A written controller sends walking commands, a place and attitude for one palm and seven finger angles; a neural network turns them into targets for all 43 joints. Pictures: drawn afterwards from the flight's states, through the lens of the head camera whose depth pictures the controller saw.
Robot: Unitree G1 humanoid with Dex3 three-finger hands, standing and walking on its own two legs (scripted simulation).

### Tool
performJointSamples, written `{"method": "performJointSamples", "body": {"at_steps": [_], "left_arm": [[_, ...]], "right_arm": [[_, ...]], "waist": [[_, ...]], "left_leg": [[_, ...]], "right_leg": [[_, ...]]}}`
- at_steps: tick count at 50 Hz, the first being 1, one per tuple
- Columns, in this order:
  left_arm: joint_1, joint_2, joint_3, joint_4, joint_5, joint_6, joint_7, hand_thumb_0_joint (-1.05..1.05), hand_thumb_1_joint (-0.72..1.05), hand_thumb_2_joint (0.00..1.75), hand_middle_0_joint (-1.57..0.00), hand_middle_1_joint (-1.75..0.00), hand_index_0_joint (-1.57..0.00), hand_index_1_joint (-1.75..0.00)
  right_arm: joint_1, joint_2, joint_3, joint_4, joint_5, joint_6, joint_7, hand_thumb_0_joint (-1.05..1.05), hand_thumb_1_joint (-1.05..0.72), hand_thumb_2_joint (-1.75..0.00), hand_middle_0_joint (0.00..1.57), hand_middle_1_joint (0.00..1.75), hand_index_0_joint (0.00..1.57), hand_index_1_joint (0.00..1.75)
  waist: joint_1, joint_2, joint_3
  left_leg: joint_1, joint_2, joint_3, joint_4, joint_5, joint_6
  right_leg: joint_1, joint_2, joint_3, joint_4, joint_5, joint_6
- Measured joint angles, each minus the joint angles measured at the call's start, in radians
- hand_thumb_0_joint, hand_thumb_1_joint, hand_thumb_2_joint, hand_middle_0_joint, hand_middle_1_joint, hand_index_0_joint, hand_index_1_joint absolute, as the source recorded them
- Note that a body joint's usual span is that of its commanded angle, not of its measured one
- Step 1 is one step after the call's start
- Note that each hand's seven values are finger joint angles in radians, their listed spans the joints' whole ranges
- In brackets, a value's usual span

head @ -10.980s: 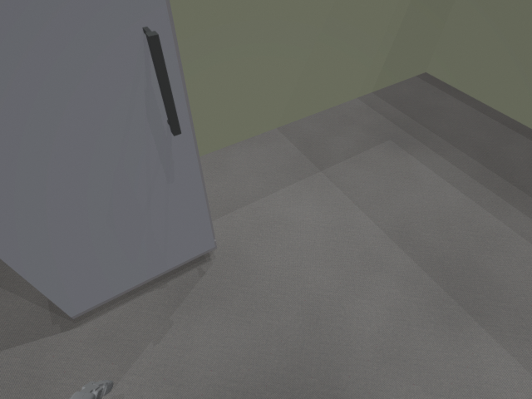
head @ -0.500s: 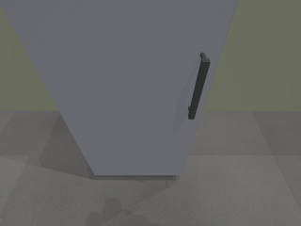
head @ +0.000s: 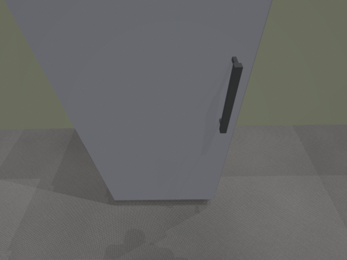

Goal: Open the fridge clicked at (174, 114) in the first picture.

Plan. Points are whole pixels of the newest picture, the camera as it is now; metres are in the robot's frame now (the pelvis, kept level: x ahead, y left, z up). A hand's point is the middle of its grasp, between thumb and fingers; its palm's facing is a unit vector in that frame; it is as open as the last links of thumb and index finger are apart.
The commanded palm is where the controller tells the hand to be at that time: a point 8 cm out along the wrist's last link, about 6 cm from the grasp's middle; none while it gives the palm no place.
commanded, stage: come to a stop and stand still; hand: right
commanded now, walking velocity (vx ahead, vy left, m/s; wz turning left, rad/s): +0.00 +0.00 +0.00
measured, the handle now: (228, 98) +0.53 -0.13 +0.08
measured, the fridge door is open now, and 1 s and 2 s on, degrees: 0 0 0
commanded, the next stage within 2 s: look again from close up in 0.08 s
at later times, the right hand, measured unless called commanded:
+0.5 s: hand out of the picture +0.05 -0.19 -0.17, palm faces -0.01 +0.97 -0.22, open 7.4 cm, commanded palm none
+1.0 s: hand out of the picture +0.03 -0.17 -0.18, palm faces -0.02 +0.98 -0.18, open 7.4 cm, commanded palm none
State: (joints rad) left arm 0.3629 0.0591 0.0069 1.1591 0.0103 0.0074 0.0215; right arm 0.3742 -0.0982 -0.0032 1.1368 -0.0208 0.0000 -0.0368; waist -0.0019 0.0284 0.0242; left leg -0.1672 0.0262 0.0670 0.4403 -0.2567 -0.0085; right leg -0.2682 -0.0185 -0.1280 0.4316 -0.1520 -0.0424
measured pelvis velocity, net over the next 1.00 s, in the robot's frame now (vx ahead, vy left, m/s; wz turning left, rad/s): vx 0.03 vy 0.00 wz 0.03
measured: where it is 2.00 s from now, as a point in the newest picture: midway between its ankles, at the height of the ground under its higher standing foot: outside the picture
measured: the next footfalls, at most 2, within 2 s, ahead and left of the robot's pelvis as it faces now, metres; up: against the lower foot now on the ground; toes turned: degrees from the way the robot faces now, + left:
none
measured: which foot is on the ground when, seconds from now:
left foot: down 0.00-1.00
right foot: down 0.00-1.00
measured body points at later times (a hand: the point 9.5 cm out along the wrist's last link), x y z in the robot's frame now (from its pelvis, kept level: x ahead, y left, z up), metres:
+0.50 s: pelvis +0.02 -0.01 -0.01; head +0.02 -0.01 +0.44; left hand +0.04 +0.22 -0.16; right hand +0.05 -0.24 -0.16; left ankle -0.01 +0.12 -0.74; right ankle +0.05 -0.09 -0.74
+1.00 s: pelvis +0.03 +0.00 +0.00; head +0.04 -0.01 +0.45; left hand +0.04 +0.23 -0.16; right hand +0.03 -0.23 -0.16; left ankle -0.01 +0.12 -0.74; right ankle +0.05 -0.09 -0.74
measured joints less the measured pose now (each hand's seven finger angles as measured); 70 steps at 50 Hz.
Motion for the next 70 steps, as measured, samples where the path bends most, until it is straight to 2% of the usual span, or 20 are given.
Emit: {"method": "performJointSamples", "body": {"at_steps": [3,6,10,22,41,62,63,64,65,67,70], "left_arm": [[-0.01,-0.003,0.002,-0.005,-0.001,-0.003,0.001,0.01,0.91,0.9,-0.2,-0.3,-0.2,-0.3],[-0.027,0.02,-0.002,-0.047,0.005,0.008,-0.012,0.01,0.91,0.9,-0.2,-0.3,-0.2,-0.3],[-0.027,0.061,0.003,-0.086,0.011,0.0,-0.014,0.02,0.92,0.9,-0.2,-0.3,-0.2,-0.3],[-0.067,0.117,-0.002,-0.109,0.006,-0.021,-0.012,0.02,0.93,0.9,-0.2,-0.3,-0.2,-0.3],[-0.116,0.111,-0.014,-0.071,0.0,-0.02,-0.012,0.01,0.92,0.9,-0.2,-0.3,-0.2,-0.3],[-0.112,0.103,-0.013,-0.049,-0.001,-0.015,-0.012,0.01,0.92,0.9,-0.2,-0.3,-0.2,-0.3],[-0.091,0.107,-0.023,-0.098,-0.012,-0.026,-0.006,0.01,0.92,0.9,-0.2,-0.3,-0.2,-0.3],[-0.06,0.111,-0.033,-0.151,-0.023,-0.068,0.007,0.01,0.92,0.9,-0.2,-0.3,-0.2,-0.3],[-0.041,0.115,-0.039,-0.189,-0.032,-0.12,0.017,0.01,0.92,0.9,-0.2,-0.3,-0.2,-0.3],[-0.028,0.128,-0.039,-0.269,-0.049,-0.201,0.026,0.02,0.92,0.9,-0.2,-0.3,-0.2,-0.3],[-0.051,0.153,-0.02,-0.368,-0.037,-0.276,0.021,0.02,0.91,0.9,-0.2,-0.3,-0.21,-0.3]], "right_arm": [[0.001,0.003,0.0,-0.001,-0.001,-0.001,-0.001,0.0,-0.91,-0.9,0.2,0.3,0.2,0.29],[0.004,0.009,0.016,-0.016,-0.007,-0.011,-0.01,0.0,-0.9,-0.89,0.2,0.3,0.2,0.29],[-0.001,0.002,0.018,-0.031,-0.005,-0.017,-0.007,0.0,-0.9,-0.89,0.2,0.3,0.2,0.29],[-0.062,-0.057,0.01,-0.087,-0.003,-0.023,-0.006,0.0,-0.91,-0.9,0.2,0.3,0.2,0.29],[-0.082,-0.071,0.019,-0.072,0.0,-0.008,0.002,0.0,-0.9,-0.89,0.2,0.3,0.2,0.29],[-0.06,-0.074,0.023,-0.046,-0.004,-0.011,0.004,0.0,-0.9,-0.89,0.2,0.3,0.2,0.29],[-0.019,-0.077,0.01,-0.196,0.036,0.047,0.01,0.0,-0.9,-0.89,0.2,0.3,0.2,0.3],[0.031,-0.084,-0.002,-0.383,0.07,0.065,0.001,0.01,-0.9,-0.89,0.21,0.3,0.2,0.3],[0.067,-0.092,-0.01,-0.535,0.093,0.047,-0.019,0.01,-0.9,-0.89,0.21,0.31,0.21,0.3],[0.08,-0.099,-0.019,-0.772,0.139,0.014,-0.041,0.01,-0.89,-0.89,0.21,0.31,0.2,0.31],[0.018,-0.095,-0.053,-0.969,0.169,-0.098,-0.002,0.01,-0.86,-0.87,0.21,0.34,0.2,0.33]], "waist": [[-0.002,-0.001,-0.003],[0.003,-0.03,-0.002],[0.02,-0.052,-0.014],[0.007,-0.045,-0.035],[0.0,-0.01,-0.003],[-0.002,-0.006,0.012],[0.004,-0.006,0.012],[-0.003,0.0,0.006],[-0.006,0.01,-0.006],[0.01,0.011,-0.011],[0.036,-0.004,-0.051]], "left_leg": [[-0.003,0.0,-0.001,0.002,-0.002,-0.001],[-0.028,-0.013,0.005,0.03,-0.013,0.002],[-0.052,0.003,0.005,0.103,-0.061,-0.001],[-0.018,0.027,-0.032,0.086,-0.07,-0.019],[0.03,0.011,-0.033,0.034,-0.059,-0.009],[0.05,0.002,-0.027,0.006,-0.047,-0.001],[0.04,0.003,-0.019,0.014,-0.05,-0.001],[0.018,0.01,-0.019,0.04,-0.059,0.003],[-0.011,0.019,-0.022,0.075,-0.074,0.007],[-0.046,0.032,-0.008,0.13,-0.102,0.003],[-0.135,0.031,0.016,0.209,-0.129,0.005]], "right_leg": [[-0.003,0.0,-0.001,0.003,-0.003,-0.001],[-0.056,-0.017,0.01,0.087,-0.045,0.007],[-0.076,-0.005,0.01,0.146,-0.081,-0.019],[-0.005,0.02,-0.027,0.076,-0.076,-0.024],[0.039,0.007,-0.028,0.037,-0.071,-0.006],[0.053,0.001,-0.021,0.019,-0.063,0.003],[0.039,0.002,-0.014,0.028,-0.063,0.002],[0.027,0.008,-0.014,0.033,-0.062,0.002],[0.014,0.016,-0.018,0.037,-0.061,0.003],[-0.024,0.026,-0.004,0.073,-0.066,0.001],[-0.131,0.018,0.021,0.169,-0.092,0.003]]}}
